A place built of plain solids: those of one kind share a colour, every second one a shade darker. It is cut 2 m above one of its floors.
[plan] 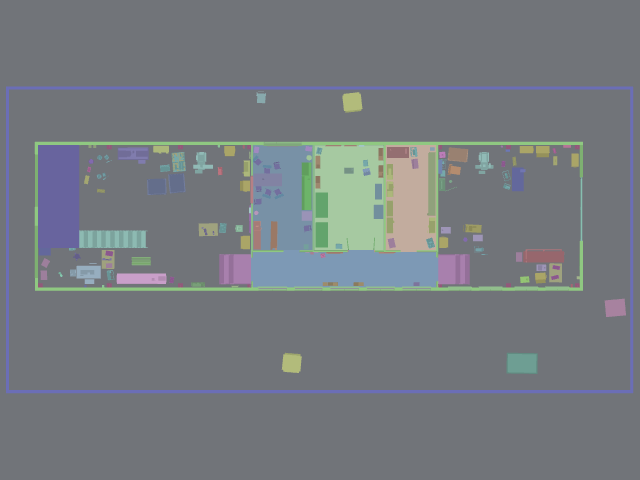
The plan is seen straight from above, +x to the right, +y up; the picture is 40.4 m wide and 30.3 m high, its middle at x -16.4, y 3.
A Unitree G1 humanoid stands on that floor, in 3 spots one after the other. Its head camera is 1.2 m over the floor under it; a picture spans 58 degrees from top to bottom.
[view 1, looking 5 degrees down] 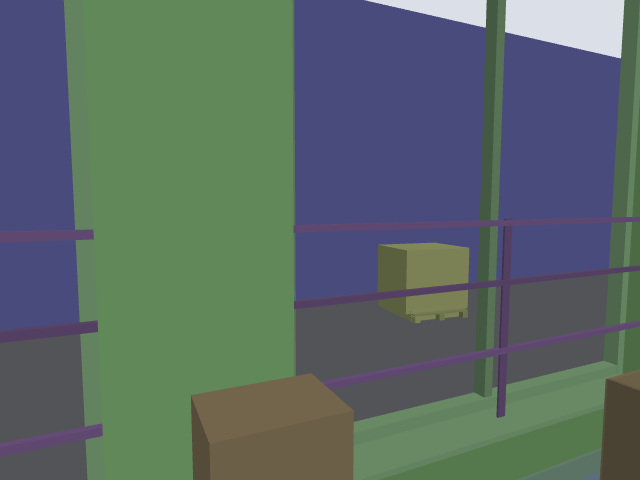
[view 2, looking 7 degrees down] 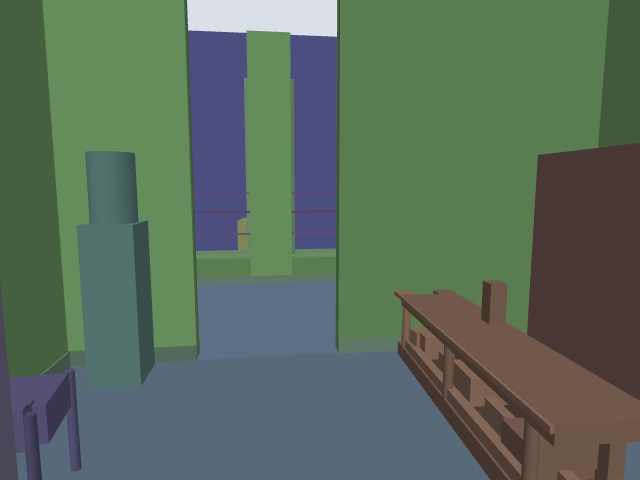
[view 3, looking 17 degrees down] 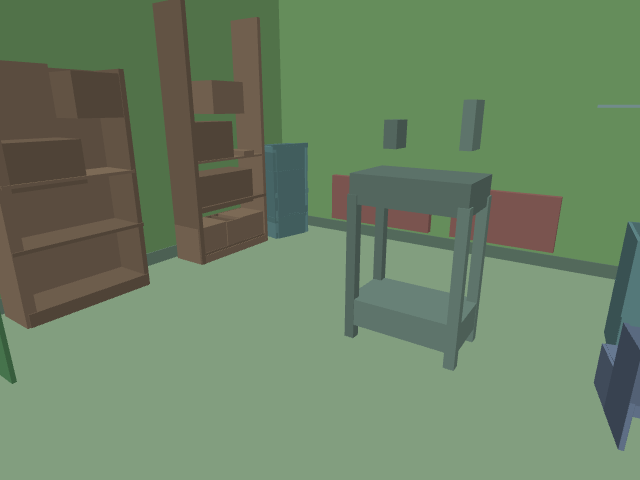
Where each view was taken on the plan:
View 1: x -13.50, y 1.15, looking -115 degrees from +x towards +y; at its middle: yard_bound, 8.44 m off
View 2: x -18.20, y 5.35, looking -97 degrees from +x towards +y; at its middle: yard_bound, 12.00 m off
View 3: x -13.80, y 5.35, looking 124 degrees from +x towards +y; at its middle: raised_floor_inspect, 4.10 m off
